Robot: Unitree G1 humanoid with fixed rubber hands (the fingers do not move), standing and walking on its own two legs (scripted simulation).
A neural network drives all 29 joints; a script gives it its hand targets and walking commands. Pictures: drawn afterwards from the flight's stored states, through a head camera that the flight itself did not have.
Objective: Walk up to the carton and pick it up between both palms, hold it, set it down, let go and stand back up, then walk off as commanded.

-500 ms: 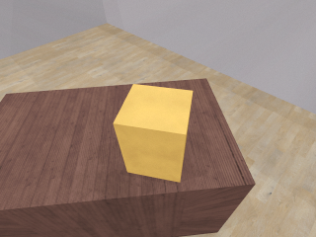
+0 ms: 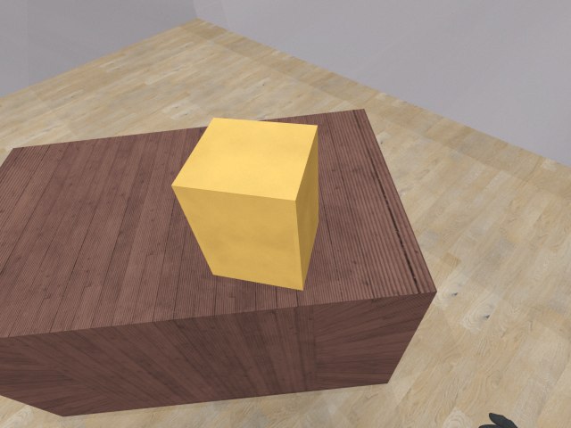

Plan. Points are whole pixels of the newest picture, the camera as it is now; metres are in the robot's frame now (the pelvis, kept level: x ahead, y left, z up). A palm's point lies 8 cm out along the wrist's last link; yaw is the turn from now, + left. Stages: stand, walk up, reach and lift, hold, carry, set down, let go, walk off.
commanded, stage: walk off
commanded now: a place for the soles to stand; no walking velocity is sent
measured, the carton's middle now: (260, 207) +0.49 +0.08 +0.00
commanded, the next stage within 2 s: none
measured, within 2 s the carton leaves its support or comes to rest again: neither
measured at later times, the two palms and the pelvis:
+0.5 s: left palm out of the picture +0.03 +0.19 -0.06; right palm out of the picture -0.16 -0.46 -0.16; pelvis -0.15 -0.12 -0.03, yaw +5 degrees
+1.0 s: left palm out of the picture -0.26 +0.12 -0.06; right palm out of the picture -0.35 -0.57 -0.14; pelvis -0.37 -0.23 -0.02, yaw +7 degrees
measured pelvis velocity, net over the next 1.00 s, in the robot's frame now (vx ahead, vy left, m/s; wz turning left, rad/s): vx -0.37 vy -0.23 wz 0.12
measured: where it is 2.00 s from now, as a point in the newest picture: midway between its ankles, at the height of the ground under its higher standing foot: outside the picture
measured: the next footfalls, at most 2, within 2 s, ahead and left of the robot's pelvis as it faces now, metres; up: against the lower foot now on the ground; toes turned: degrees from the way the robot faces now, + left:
right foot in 0.04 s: +0.02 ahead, -0.08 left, +0.00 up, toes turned +0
left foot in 0.50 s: -0.07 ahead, +0.05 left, +0.00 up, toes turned -6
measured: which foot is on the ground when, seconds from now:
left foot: down 0.00-0.04, up 0.06-0.48, down 0.50-0.58, up 0.60-1.00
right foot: up 0.00-0.02, down 0.04-0.44, up 0.46-0.54, down 0.56-1.00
